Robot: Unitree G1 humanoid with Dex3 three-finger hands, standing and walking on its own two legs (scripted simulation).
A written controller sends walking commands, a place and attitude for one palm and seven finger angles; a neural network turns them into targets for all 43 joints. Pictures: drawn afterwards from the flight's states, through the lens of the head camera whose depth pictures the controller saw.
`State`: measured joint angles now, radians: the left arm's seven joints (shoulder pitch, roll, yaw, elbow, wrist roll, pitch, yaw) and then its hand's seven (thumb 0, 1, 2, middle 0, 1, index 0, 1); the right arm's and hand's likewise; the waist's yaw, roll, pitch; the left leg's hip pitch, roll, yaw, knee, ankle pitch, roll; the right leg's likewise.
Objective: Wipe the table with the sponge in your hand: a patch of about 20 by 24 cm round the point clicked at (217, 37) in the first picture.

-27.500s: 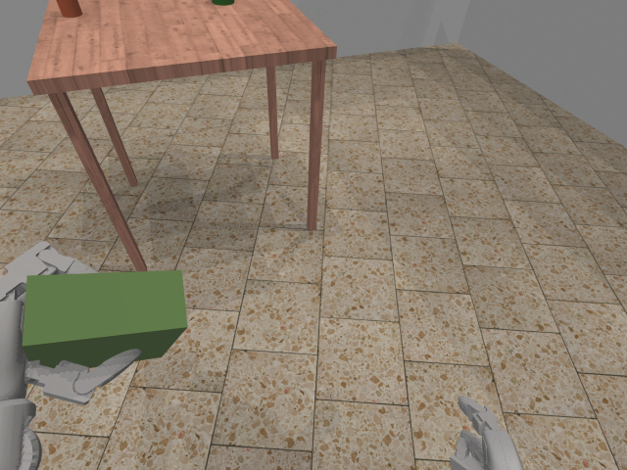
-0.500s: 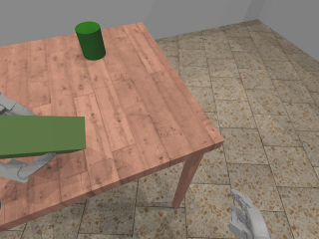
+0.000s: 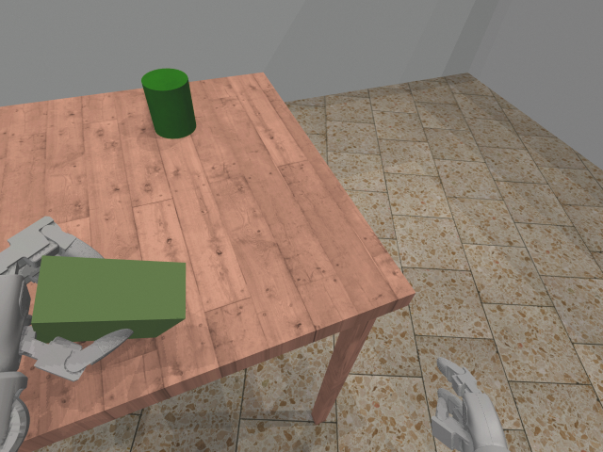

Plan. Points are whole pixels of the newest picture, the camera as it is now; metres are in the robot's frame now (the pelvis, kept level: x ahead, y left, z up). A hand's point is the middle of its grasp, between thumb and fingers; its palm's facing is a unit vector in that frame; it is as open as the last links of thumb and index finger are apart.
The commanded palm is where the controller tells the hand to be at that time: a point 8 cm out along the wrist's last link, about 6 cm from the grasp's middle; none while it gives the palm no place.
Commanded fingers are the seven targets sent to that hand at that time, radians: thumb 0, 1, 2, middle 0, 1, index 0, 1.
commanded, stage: come to a stop and stand still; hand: left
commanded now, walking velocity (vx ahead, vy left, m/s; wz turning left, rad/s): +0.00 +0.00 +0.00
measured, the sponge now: (130, 304) +0.23 +0.21 +0.12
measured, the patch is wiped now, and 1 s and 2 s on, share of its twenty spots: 0.00 0.00 0.00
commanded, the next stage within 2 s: look again from close up in 0.08 s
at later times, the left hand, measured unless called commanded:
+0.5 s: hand (56, 304) +0.21 +0.26 +0.15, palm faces +0.38 -0.84 -0.38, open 9.8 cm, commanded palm +0.15 +0.29 +0.18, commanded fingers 0.00 0.10 1.30 -1.20 -1.60 -1.20 -1.60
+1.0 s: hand (59, 325) +0.18 +0.23 +0.17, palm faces +0.36 -0.69 -0.63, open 9.8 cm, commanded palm +0.15 +0.27 +0.21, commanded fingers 0.00 0.10 1.30 -1.20 -1.60 -1.20 -1.60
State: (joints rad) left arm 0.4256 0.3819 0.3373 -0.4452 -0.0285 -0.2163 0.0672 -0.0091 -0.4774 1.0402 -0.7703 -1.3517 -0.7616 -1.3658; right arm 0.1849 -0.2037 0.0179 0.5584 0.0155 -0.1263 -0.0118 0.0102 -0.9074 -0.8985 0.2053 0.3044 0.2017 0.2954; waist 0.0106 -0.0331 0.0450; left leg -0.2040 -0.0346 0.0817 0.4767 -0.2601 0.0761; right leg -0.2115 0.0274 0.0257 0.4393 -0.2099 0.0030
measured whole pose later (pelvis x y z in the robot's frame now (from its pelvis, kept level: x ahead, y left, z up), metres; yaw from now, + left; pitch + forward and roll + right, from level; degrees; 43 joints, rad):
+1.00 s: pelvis -0.02 -0.04 -0.01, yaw +3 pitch -2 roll +1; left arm 0.32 0.55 0.33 -0.46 0.05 0.04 0.01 -0.01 -0.48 1.04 -0.77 -1.35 -0.77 -1.37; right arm 0.13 -0.23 0.05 0.59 0.01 -0.04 -0.05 0.01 -0.91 -0.90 0.21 0.30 0.20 0.30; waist 0.08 0.01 0.01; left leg -0.26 -0.04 0.02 0.55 -0.26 0.03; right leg -0.26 0.03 -0.03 0.58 -0.28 -0.05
